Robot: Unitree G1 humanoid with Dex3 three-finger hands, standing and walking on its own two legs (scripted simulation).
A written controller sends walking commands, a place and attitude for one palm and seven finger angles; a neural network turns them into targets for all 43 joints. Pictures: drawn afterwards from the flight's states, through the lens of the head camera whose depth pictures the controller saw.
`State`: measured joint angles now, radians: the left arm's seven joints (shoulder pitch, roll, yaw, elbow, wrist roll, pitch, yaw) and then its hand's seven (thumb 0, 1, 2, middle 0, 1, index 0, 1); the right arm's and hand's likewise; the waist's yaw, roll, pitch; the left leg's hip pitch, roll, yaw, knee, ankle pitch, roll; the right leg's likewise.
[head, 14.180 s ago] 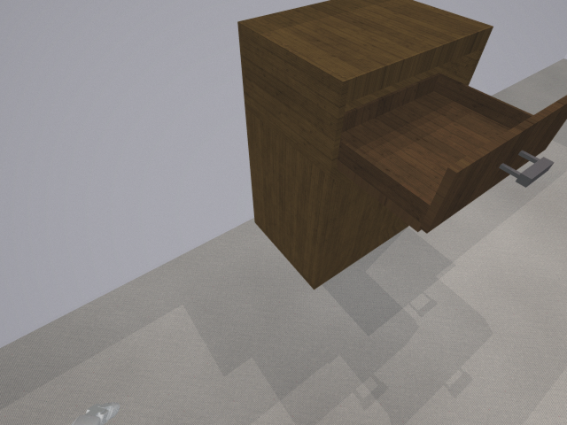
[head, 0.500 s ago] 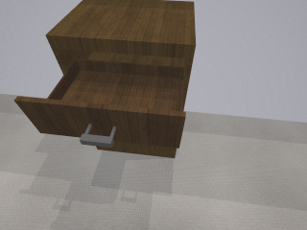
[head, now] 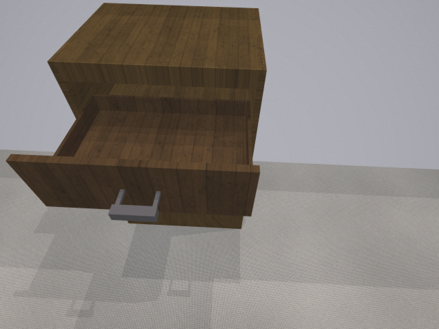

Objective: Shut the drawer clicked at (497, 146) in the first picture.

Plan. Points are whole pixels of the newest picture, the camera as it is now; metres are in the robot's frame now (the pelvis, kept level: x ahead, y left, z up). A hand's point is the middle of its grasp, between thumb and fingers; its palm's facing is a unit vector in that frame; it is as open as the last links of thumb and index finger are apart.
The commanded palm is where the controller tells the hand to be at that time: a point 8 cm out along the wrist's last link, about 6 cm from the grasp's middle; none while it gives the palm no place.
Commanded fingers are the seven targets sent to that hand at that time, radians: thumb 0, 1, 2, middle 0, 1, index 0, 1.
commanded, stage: look again from close up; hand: left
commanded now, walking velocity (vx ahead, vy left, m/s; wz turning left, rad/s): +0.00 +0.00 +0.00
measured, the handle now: (137, 204) +0.37 +0.21 -0.04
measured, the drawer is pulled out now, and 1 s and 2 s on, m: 0.30 0.30 0.30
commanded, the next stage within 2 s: shuffle to correct the standing spot in 0.56 s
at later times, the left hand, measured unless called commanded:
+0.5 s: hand out of the picture +0.01 +0.19 -0.18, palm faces +0.02 -0.97 -0.22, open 7.3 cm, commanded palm none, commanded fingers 0.00 0.90 0.90 -0.20 -0.30 -0.20 -0.30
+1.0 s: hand out of the picture -0.01 +0.17 -0.19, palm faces +0.04 -0.98 -0.18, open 7.3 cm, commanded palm none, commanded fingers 0.00 0.90 0.90 -0.20 -0.30 -0.20 -0.30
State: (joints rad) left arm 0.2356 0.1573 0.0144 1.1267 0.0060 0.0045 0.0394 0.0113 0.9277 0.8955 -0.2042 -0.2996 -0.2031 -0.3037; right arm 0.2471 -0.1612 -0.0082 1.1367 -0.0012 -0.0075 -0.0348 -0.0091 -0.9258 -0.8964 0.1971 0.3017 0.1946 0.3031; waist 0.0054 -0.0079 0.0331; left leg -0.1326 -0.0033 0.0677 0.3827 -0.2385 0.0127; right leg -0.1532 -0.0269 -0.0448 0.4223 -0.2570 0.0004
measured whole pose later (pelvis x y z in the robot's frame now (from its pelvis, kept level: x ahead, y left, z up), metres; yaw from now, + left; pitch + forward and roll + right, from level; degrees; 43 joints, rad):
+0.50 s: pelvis -0.01 +0.02 -0.01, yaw +0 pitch -1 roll +1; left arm 0.27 0.15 -0.01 1.07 0.01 -0.01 0.04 0.01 0.92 0.90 -0.20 -0.30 -0.20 -0.30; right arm 0.30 -0.16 0.02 1.08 -0.01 -0.02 -0.02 0.01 -0.92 -0.90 0.20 0.30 0.20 0.30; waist 0.00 0.02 0.04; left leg -0.17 -0.02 0.08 0.48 -0.28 0.04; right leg -0.19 -0.05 -0.03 0.51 -0.29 0.02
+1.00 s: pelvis +0.03 +0.00 -0.01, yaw +0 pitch +0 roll +1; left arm 0.36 0.14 0.00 1.11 0.02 -0.02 0.02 0.01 0.91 0.90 -0.20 -0.30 -0.20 -0.30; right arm 0.34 -0.14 0.02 1.12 -0.01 -0.03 -0.01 0.00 -0.91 -0.90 0.20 0.30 0.19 0.30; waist 0.01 -0.01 0.03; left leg -0.17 -0.01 0.07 0.52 -0.36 0.02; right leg -0.18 -0.04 -0.04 0.56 -0.38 0.00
